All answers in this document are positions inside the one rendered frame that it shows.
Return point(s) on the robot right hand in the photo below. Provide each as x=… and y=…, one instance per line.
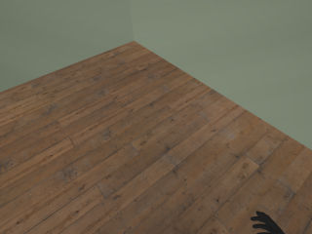
x=269, y=225

